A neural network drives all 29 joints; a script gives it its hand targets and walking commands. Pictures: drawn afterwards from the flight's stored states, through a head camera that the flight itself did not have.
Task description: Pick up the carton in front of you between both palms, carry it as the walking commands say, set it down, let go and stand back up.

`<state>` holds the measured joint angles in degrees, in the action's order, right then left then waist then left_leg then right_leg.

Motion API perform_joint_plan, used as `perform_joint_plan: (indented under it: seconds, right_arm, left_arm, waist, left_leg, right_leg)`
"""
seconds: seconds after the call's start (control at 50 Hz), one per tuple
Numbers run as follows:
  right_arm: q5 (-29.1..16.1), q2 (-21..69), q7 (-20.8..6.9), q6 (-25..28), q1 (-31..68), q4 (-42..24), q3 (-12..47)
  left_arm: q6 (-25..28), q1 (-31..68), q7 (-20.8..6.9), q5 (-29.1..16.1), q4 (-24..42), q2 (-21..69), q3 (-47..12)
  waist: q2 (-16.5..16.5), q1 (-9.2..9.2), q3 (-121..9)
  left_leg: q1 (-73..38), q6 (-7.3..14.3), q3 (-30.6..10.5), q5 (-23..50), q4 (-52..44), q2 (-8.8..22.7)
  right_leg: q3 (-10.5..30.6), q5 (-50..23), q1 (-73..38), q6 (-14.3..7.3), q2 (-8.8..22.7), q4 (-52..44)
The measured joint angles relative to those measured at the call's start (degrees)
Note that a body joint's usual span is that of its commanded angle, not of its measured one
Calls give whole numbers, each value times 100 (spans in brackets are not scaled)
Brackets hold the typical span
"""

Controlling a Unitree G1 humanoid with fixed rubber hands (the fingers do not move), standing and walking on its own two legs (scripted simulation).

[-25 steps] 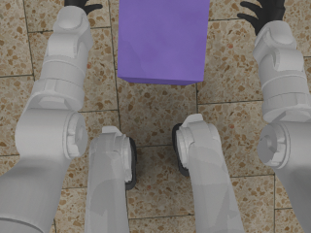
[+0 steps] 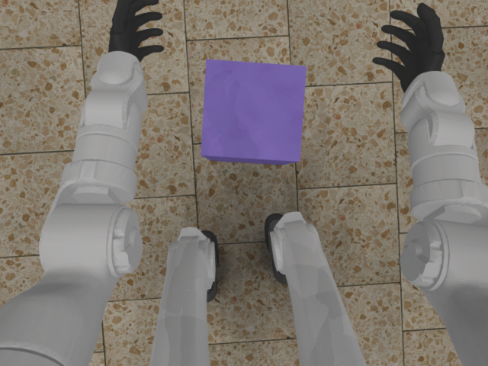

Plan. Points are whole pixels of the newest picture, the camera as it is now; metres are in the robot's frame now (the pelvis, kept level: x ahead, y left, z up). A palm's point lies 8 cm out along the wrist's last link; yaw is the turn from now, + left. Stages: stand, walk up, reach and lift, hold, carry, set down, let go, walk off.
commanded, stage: set down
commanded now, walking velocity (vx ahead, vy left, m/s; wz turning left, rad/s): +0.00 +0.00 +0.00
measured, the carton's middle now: (250, 121) +0.49 -0.06 -0.44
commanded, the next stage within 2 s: let go in 0.16 s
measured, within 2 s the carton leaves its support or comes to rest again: neither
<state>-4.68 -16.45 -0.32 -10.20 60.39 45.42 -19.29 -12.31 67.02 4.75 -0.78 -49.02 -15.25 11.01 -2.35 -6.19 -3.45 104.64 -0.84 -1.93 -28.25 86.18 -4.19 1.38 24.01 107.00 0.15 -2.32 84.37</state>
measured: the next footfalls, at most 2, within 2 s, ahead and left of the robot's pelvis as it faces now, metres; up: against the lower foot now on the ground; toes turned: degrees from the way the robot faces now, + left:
none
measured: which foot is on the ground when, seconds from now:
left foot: down 0.00-1.00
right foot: down 0.00-1.00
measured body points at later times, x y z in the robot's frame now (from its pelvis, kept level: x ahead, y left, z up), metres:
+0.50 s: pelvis +0.04 -0.01 +0.13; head +0.30 -0.03 +0.50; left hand +0.46 +0.15 +0.01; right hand +0.42 -0.27 +0.01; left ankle +0.07 +0.12 -0.53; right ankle +0.09 -0.11 -0.53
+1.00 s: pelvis +0.10 +0.00 +0.21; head +0.18 +0.01 +0.65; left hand +0.32 +0.22 +0.12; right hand +0.28 -0.24 +0.13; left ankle +0.07 +0.12 -0.53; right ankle +0.09 -0.11 -0.53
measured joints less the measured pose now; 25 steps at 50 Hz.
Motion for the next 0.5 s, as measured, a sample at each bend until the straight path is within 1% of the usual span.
perform_joint_plan:
  seconds: [0.18,0.28,0.38,0.44,0.5]
  right_arm:
    - [275,127,-136,220,-277,124,-176]
    - [539,179,-270,314,-555,96,-186]
    - [858,264,-472,357,-1413,-288,9]
    - [920,296,-569,393,-2106,-578,209]
    - [856,289,-624,460,-2753,-816,432]
  left_arm:
    - [184,-280,-104,157,-133,133,140]
    - [244,-585,-72,428,-41,315,272]
    - [272,-1570,83,723,535,655,300]
    - [325,-2392,142,736,972,810,213]
    - [419,-3151,123,660,1314,867,98]
  waist:
    - [-17,36,-132]
    - [7,90,-166]
    - [53,170,-138]
    - [87,194,-67]
    - [123,196,28]
  left_leg:
    - [-944,0,-68,400,-1244,5]
    - [-1458,-12,-103,616,-1890,21]
    - [-2221,-29,-139,799,-2599,26]
    - [-2817,-42,-170,878,-3022,35]
    - [-3443,-52,-201,925,-3391,63]
  right_leg:
    - [23,-361,-961,-8,23,-1225]
    - [28,-561,-1475,-29,30,-1855]
    - [33,-701,-2218,-73,52,-2498]
    - [24,-748,-2798,-103,61,-2873]
    - [10,-778,-3417,-131,51,-3217]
